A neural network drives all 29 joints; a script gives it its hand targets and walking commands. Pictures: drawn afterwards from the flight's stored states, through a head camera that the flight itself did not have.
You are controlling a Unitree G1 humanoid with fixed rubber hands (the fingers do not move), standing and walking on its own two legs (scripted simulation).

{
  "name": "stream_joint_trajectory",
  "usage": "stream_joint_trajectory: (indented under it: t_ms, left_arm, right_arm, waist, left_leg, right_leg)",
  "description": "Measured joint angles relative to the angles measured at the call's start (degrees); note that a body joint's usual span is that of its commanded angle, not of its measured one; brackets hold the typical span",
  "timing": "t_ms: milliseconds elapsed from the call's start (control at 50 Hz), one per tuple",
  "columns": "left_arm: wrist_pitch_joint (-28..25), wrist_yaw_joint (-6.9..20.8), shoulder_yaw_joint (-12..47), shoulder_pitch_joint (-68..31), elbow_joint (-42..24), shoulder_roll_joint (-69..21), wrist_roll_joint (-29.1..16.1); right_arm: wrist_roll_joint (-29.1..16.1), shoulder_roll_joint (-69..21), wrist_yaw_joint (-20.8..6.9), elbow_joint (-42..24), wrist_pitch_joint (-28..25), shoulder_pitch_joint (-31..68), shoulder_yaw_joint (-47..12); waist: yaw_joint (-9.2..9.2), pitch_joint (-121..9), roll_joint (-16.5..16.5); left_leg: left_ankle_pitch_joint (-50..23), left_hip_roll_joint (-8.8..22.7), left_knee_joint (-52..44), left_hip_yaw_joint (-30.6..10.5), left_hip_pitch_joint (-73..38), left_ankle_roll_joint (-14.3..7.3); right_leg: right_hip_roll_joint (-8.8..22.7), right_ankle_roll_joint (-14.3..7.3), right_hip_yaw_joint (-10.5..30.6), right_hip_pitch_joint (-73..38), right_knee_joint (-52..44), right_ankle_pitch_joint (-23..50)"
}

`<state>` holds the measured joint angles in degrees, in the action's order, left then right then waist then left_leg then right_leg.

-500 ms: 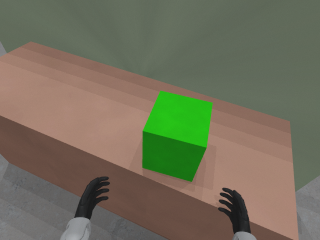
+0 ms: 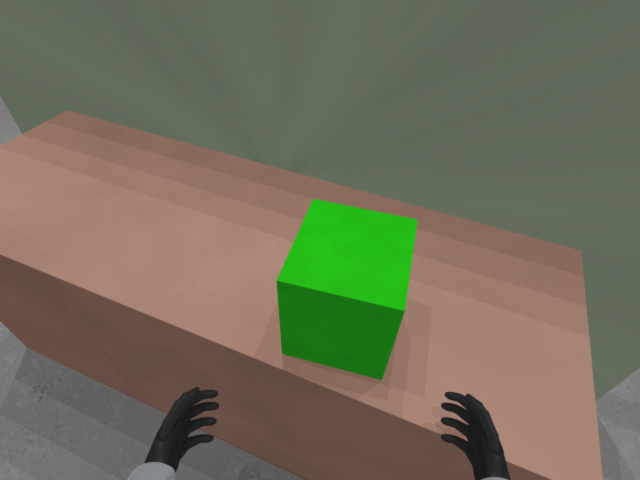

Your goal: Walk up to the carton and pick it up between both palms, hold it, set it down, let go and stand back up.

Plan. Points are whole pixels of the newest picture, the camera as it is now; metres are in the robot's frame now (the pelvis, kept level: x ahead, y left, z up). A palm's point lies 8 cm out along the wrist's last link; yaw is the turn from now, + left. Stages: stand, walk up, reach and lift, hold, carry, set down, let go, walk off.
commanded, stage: set down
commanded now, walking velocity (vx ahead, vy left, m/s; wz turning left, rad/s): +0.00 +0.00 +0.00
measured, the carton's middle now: (347, 289) +0.43 -0.01 -0.04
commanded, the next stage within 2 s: let go in 1.16 s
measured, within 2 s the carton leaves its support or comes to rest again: neither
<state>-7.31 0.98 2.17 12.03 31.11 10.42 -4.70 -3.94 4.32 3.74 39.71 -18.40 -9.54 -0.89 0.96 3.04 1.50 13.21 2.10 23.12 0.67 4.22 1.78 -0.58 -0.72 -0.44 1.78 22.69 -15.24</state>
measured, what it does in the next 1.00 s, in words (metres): stands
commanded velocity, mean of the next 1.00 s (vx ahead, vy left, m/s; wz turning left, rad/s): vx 0.00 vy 0.00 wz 0.00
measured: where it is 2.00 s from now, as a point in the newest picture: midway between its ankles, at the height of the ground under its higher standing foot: outside the picture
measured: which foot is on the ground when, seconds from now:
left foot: down 0.00-1.00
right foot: down 0.00-1.00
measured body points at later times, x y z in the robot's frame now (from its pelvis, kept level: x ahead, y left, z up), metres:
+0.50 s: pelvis +0.01 +0.01 +0.00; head +0.00 +0.02 +0.45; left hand +0.18 +0.22 -0.08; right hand +0.18 -0.21 -0.07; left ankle +0.00 +0.14 -0.74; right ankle -0.02 -0.11 -0.74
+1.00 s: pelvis -0.01 +0.00 +0.00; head -0.02 +0.01 +0.45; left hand +0.16 +0.22 -0.09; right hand +0.18 -0.21 -0.07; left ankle +0.00 +0.14 -0.74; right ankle -0.02 -0.11 -0.74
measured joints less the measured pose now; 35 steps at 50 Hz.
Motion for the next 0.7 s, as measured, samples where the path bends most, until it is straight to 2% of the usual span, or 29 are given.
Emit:
stream_joint_trajectory:
  t_ms: [140,280,380,480,560,700]
  left_arm:
    - [3.4,0.4,-1.0,0.1,-0.2,0.4,2.1]
    - [4.1,0.1,-2.3,2.8,-3.2,1.8,2.9]
    - [4.7,0.0,-2.5,2.2,-3.0,1.6,4.0]
    - [8.2,0.0,-1.9,1.1,-1.2,0.6,4.3]
    - [11.3,-0.2,-2.2,1.2,-0.4,-0.4,4.3]
    - [13.0,-0.4,-1.9,1.3,-2.0,-0.2,4.4]
  right_arm:
    - [1.2,1.6,-0.7,-0.7,2.4,0.1,-0.6]
    - [0.9,2.9,-1.5,-0.5,0.8,-1.2,0.2]
    - [0.8,4.2,-2.2,2.5,-0.4,-0.3,0.0]
    - [1.2,4.4,-2.7,3.8,1.4,0.2,-0.1]
    - [2.4,4.2,-3.2,2.4,2.8,0.1,0.6]
    - [3.7,3.8,-3.8,0.6,5.2,0.1,1.2]
  waist:
    - [0.52,1.5,0.3]
    - [0.61,1.1,0.6]
    - [0.27,0.0,0.2]
    - [-0.44,-0.1,-0.5]
    - [-0.89,0.2,-0.8]
    - [-0.44,0.4,-0.7]
  left_leg:
    - [-0.4,0.1,-1.3,0.4,-0.3,0.0]
    - [-0.3,0.4,-2.0,0.9,-0.1,0.0]
    - [0.0,0.5,-1.8,1.0,0.2,-0.1]
    - [0.1,0.4,-1.9,1.1,-0.7,-0.3]
    - [0.1,0.4,-2.0,1.2,-1.4,-0.3]
    - [0.1,0.6,-1.7,1.3,-1.3,-0.1]
  right_leg:
    - [-0.1,0.0,0.3,-0.1,-1.3,0.6]
    - [-0.4,0.1,0.8,-0.2,-3.1,1.3]
    - [-0.5,0.2,1.0,-0.3,-3.8,1.5]
    - [-0.3,0.4,1.0,-1.2,-4.1,1.5]
    - [-0.3,0.3,1.0,-1.9,-4.1,1.5]
    - [-0.5,0.1,1.1,-1.3,-3.0,1.1]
